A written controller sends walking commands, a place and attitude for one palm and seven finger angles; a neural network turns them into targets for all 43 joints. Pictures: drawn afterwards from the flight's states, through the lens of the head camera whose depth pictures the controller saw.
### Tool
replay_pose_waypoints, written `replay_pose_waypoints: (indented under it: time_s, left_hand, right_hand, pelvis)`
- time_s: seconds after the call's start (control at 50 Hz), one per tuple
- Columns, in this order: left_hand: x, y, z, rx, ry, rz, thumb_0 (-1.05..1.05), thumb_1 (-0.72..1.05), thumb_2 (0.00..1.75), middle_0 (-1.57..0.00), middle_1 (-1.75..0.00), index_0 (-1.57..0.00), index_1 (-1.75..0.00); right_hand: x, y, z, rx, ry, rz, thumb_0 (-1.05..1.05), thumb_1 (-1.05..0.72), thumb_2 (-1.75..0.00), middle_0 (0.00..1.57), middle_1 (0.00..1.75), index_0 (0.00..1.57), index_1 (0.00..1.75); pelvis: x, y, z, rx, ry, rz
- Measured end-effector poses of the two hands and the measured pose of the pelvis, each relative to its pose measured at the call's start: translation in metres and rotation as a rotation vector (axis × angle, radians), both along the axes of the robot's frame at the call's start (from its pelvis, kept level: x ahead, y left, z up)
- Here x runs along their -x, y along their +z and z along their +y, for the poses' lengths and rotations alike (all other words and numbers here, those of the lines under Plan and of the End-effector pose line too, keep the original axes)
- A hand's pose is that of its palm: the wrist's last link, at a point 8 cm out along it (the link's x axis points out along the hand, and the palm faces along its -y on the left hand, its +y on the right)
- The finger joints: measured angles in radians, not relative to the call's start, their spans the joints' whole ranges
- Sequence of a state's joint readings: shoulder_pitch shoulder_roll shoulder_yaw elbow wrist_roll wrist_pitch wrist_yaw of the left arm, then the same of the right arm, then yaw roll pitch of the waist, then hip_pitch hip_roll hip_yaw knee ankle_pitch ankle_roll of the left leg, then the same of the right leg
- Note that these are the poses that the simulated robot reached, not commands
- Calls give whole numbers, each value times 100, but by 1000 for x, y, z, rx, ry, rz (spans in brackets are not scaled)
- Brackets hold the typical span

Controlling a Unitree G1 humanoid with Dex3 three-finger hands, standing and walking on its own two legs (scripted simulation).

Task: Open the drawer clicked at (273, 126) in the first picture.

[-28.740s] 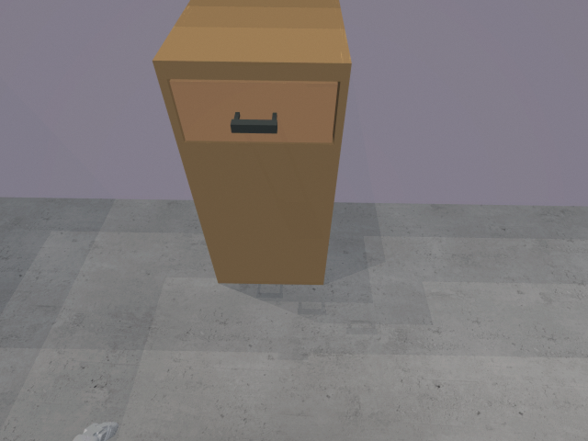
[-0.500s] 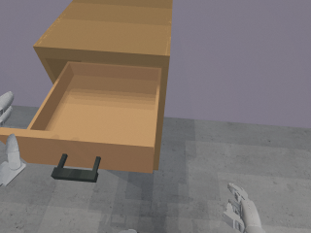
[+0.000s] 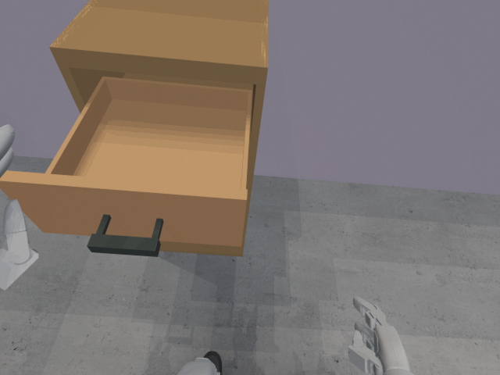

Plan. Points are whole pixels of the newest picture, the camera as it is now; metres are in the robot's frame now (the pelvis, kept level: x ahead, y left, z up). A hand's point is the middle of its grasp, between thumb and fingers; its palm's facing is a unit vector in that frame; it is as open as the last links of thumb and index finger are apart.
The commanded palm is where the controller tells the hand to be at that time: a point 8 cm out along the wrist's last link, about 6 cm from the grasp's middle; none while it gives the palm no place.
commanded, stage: step back with the hand held close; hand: left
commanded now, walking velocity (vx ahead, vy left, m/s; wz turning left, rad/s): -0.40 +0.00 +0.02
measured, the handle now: (128, 233) +0.32 +0.22 +0.01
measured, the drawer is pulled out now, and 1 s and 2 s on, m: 0.29 0.29 0.29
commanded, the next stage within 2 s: stop stepping back and stand still in 0.24 s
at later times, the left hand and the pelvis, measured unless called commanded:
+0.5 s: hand out of the picture +0.08 +0.18 +0.19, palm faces +0.26 -0.79 -0.55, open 7.4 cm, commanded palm +0.01 +0.24 +0.20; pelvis -0.12 -0.04 -0.01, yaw +1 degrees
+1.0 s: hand out of the picture +0.00 +0.21 +0.19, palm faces +0.49 -0.76 -0.44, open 7.4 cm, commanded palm -0.06 +0.25 +0.20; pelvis -0.17 -0.04 +0.00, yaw +5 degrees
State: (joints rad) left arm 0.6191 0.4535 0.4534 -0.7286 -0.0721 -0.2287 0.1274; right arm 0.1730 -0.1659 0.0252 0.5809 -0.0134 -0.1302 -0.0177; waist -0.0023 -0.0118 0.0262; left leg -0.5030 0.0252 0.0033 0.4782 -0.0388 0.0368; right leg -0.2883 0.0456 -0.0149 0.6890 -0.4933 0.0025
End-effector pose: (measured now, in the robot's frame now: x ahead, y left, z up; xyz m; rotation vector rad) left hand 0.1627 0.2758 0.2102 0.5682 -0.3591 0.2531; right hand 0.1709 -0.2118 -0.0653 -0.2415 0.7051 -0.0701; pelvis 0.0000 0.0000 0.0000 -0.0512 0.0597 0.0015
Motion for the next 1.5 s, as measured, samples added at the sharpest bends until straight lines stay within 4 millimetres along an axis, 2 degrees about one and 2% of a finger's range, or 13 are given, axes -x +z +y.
replay_pose_waypoints:
  time_s: [0.14, 0.26, 0.36, 0.52, 0.7, 0.78, 0.94, 1.14, 1.18, 1.26, 1.36, 1.4, 1.5]
  left_hand:
    - [32, 5, -28, -49, -68, 41, 2, 89, 90, -21, -30, -21, -30]
    - [52, -3, -18, -7, 29, 53, 1, 89, 90, -21, -30, -22, -30]
    - [64, -15, -19, 39, 30, 57, 1, 89, 90, -21, -30, -21, -30]
    - [131, 2, -58, -67, -29, 78, 2, 89, 90, -21, -30, -21, -30]
    - [176, -10, -30, 67, 187, 52, 1, 89, 90, -21, -30, -21, -30]
    - [189, -18, -28, 101, 180, 51, 1, 89, 90, -21, -30, -21, -30]
    - [208, -2, -29, 17, 178, -1, 2, 89, 90, -21, -30, -21, -30]
    - [198, -15, -16, 93, 203, 10, 1, 89, 90, -21, -30, -21, -30]
    - [185, -40, -10, 90, 208, 100, 1, 89, 90, -20, -30, -21, -30]
    - [167, -166, -5, 320, 297, 589, 0, 90, 90, -20, -30, -20, -30]
    - [225, -308, -57, 551, 303, 1207, 1, 91, 90, -19, -30, -19, -30]
    - [260, -337, -84, 625, 291, 1391, 1, 91, 90, -19, -30, -19, -30]
    - [313, -349, -73, 694, 435, 1495, -4, 102, 90, -21, -30, -21, -30]
  right_hand:
    - [27, -12, -16, -41, -6, 25, 1, -90, -90, 20, 30, 21, 30]
    - [51, -7, -35, 11, -80, 63, 2, -91, -90, 20, 30, 21, 30]
    - [67, -2, -41, 18, -72, 17, 2, -91, -90, 20, 30, 21, 30]
    - [120, -5, -51, -42, -49, -30, 1, -91, -90, 20, 30, 21, 30]
    - [185, -8, -75, 25, -86, 95, 2, -91, -90, 20, 30, 21, 30]
    - [193, -6, -76, 58, -68, 77, 2, -91, -90, 20, 30, 21, 30]
    - [182, -7, -52, -11, -17, 10, 2, -91, -90, 20, 30, 21, 30]
    - [165, -5, -29, -21, 15, 12, 2, -91, -90, 20, 30, 21, 30]
    - [162, -15, -27, -38, 53, 26, 1, -91, -90, 20, 30, 21, 30]
    - [165, -45, -28, -53, 67, 160, 1, -91, -90, 20, 30, 21, 30]
    - [199, -55, -33, -32, 10, 306, 1, -91, -90, 20, 30, 21, 30]
    - [220, -54, -37, -10, -17, 374, 1, -91, -90, 20, 30, 21, 30]
    - [276, -56, -42, 42, -39, 581, 1, -91, -90, 20, 30, 20, 30]
  pelvis:
    - [34, -1, -16, 4, 14, -14]
    - [42, 3, -16, -44, 7, -6]
    - [75, 0, -20, -61, -1, -17]
    - [124, -5, -42, -34, 15, -54]
    - [142, 10, -43, -78, 55, -46]
    - [157, 6, -37, -65, 69, -69]
    - [165, 3, -41, -56, 92, -89]
    - [157, 3, -31, -57, 94, -83]
    - [154, 1, -30, -63, 118, -62]
    - [153, -2, -27, -65, 126, -50]
    - [155, -2, -27, -68, 120, -80]
    - [155, 0, -27, -65, 114, -89]
    - [156, 7, -29, -46, 125, -86]
